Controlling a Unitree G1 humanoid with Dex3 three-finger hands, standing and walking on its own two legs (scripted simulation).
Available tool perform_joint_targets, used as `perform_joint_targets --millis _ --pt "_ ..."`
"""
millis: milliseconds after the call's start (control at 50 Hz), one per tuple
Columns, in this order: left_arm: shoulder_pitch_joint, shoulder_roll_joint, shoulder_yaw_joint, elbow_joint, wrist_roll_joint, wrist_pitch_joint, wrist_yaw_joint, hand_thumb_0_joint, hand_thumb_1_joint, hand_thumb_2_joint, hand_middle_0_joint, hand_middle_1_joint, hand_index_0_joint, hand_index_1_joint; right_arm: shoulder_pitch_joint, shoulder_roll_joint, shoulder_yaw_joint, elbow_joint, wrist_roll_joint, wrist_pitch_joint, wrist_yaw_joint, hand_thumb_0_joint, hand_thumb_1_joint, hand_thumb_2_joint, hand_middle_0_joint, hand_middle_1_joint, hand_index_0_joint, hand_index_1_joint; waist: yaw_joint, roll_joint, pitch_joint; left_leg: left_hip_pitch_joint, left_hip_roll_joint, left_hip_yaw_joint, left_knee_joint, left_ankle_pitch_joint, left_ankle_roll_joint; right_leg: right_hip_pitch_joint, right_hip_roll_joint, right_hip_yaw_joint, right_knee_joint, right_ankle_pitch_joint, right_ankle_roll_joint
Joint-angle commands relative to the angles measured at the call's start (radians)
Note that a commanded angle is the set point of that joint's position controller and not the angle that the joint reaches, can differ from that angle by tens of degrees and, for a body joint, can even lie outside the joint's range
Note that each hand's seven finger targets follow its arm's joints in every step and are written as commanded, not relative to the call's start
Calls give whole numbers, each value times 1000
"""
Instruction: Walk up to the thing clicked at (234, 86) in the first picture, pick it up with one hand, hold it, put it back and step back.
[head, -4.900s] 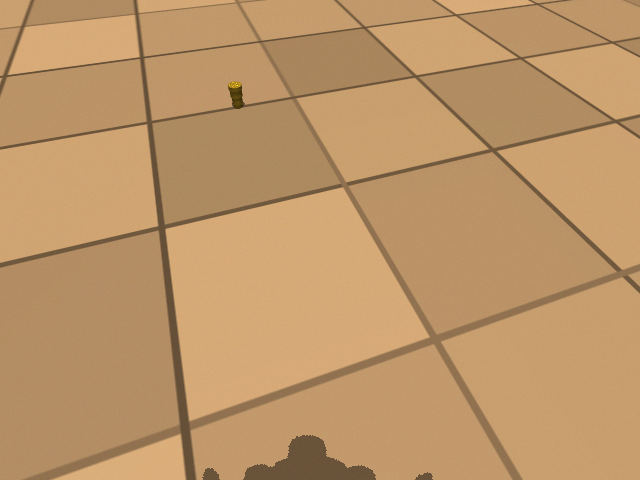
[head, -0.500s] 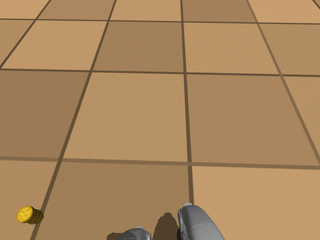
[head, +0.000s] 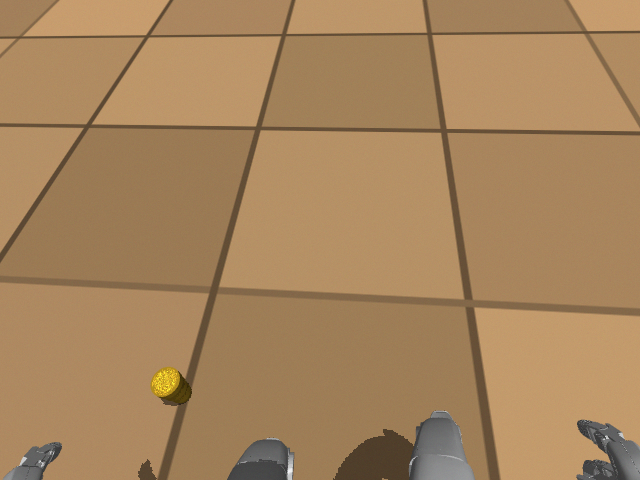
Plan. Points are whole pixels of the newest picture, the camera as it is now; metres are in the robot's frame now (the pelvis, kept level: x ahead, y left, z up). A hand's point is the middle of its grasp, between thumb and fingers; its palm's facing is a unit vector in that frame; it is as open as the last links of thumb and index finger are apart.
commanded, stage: walk up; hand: left
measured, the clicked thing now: (174, 388) +0.37 +0.48 -0.64
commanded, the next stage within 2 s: none
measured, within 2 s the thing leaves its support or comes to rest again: neither
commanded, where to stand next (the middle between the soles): -0.05 +0.30 m, yaw -9 degrees
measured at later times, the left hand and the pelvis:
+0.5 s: hand out of the picture -0.02 +0.48 -0.08, palm faces -0.04 -0.82 -0.58, open 7.4 cm; pelvis -0.09 +0.18 +0.03, yaw -1 degrees
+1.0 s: hand out of the picture -0.11 +0.67 -0.12, palm faces -0.14 -0.91 -0.39, open 7.4 cm; pelvis -0.16 +0.38 +0.05, yaw -6 degrees
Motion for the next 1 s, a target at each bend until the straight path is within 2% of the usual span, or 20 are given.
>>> perform_joint_targets --millis 0,20,80,180,220,260,280,320,360,420,580,640,660,680,700,720,760,800,900,980 --pt "-83 132 37 -70 -21 -11 63 0 900 900 -200 -300 -200 -300 148 -380 -90 -39 8 -35 -38 0 -900 -900 200 300 200 300 -155 442 -117 12 280 -600 -638 229 290 -244 296 -116 448 -436 -39" --pt "-80 172 41 -50 -22 -14 61 0 900 900 -200 -300 -200 -300 34 -350 -78 -71 13 -32 -43 0 -900 -900 200 300 200 300 -118 386 -61 -151 335 -638 -681 80 374 -154 248 -115 505 -361 -46" --pt "103 176 56 41 -72 -7 36 0 900 900 -200 -300 -200 -300 -61 -180 -35 -104 -11 -35 -56 0 -900 -900 200 300 200 300 -37 169 -53 -24 122 -235 -464 362 244 -133 259 -106 476 -211 -34" --pt "137 109 35 13 -76 -20 25 0 900 900 -200 -300 -200 -300 40 -148 -23 -111 -13 -32 -48 0 -900 -900 200 300 200 300 -66 279 -184 203 134 -183 -350 746 307 25 214 -221 113 -213 -9" --pt "240 99 33 33 -72 -27 30 0 900 900 -200 -300 -200 -300 -14 -119 -11 -141 -12 -17 -43 0 -900 -900 200 300 200 300 -5 198 -210 122 107 -137 -260 767 279 231 196 -206 -199 -49 -26" --pt "304 179 61 44 -43 -35 43 0 900 900 -200 -300 -200 -300 26 -56 7 -144 18 -7 -35 0 -900 -900 200 300 200 300 32 -12 -246 -106 -6 -71 -66 514 155 563 116 -56 -391 214 -31" --pt "276 239 80 7 -25 -33 47 0 900 900 -200 -300 -200 -300 102 -31 13 -140 21 -7 -36 0 -900 -900 200 300 200 300 4 -183 -284 -347 -73 -61 85 -13 87 728 -122 286 -341 356 -118" --pt "152 271 85 -61 -18 -26 51 0 900 900 -200 -300 -200 -300 120 -120 -20 -137 0 12 -59 0 -900 -900 200 300 200 300 -17 -101 -272 -318 -47 -164 320 -81 100 504 -312 436 -402 321 -298" --pt "93 224 77 -76 -25 -37 46 0 900 900 -200 -300 -200 -300 50 -175 -48 -122 -1 7 -50 0 -900 -900 200 300 200 300 -15 -47 -169 -267 -32 -227 459 16 72 285 -239 324 -420 153 -304" --pt "85 193 73 -72 -27 -39 38 0 900 900 -200 -300 -200 -300 91 -153 -49 -95 8 7 -31 0 -900 -900 200 300 200 300 -33 -92 -138 -225 -95 -182 463 125 51 213 -96 95 -378 47 -215" --pt "74 292 120 -56 0 -25 27 0 900 900 -200 -300 -200 -300 47 -131 -47 -85 11 12 -1 0 -900 -900 200 300 200 300 8 -297 -149 -47 32 -18 -42 15 43 179 -51 -24 -347 -119 -158" --pt "14 232 101 -48 -5 -6 21 0 900 900 -200 -300 -200 -300 267 -150 -70 28 6 -8 -9 0 -900 -900 200 300 200 300 -103 -151 -224 261 -35 50 -342 100 70 -4 36 -110 -71 -182 -72" --pt "44 125 71 -36 -14 7 23 0 900 900 -200 -300 -200 -300 288 -180 -73 42 -13 -17 -17 0 -900 -900 200 300 200 300 -126 96 -154 237 -15 -90 -455 -25 98 -178 179 -177 207 -282 -43" --pt "-21 64 53 -72 -32 4 38 0 900 900 -200 -300 -200 -300 223 -300 -81 5 -3 -23 -23 0 -900 -900 200 300 200 300 -126 389 -104 32 202 -504 -641 -123 176 -285 296 -201 386 -407 -11" --pt "-119 149 64 -70 -8 -7 55 0 900 900 -200 -300 -200 -300 80 -374 -80 2 24 -20 -31 0 -900 -900 200 300 200 300 -123 401 13 -238 297 -697 -811 -405 298 -184 238 -95 483 -377 -38" --pt "-103 185 69 -41 -24 -13 49 0 900 900 -200 -300 -200 -300 -45 -315 -60 -33 15 -24 -38 0 -900 -900 200 300 200 300 -85 284 82 -329 303 -653 -795 -423 310 -126 210 -70 491 -283 -41" --pt "29 146 65 50 -62 -4 24 0 900 900 -200 -300 -200 -300 -74 -188 -21 -20 6 -47 -57 0 -900 -900 200 300 200 300 -19 139 37 -158 139 -372 -634 -172 162 -158 237 -10 463 -166 -24" --pt "94 129 59 88 -51 9 -7 0 900 900 -200 -300 -200 -300 6 -201 -20 31 31 -84 -74 0 -900 -900 200 300 200 300 -18 145 -36 75 136 -380 -611 -116 104 -187 233 -1 424 -86 -23" --pt "45 130 48 80 -21 16 -62 0 900 900 -200 -300 -200 -300 108 -175 -8 107 49 -152 -106 0 -900 -900 200 300 200 300 -44 26 -120 310 231 -410 -627 -74 139 -173 216 80 267 -66 13" --pt "18 119 39 65 -22 24 -83 0 900 900 -200 -300 -200 -300 178 -166 -5 147 56 -186 -121 0 -900 -900 200 300 200 300 -72 42 -119 414 248 -351 -666 221 86 -168 225 83 205 -52 27"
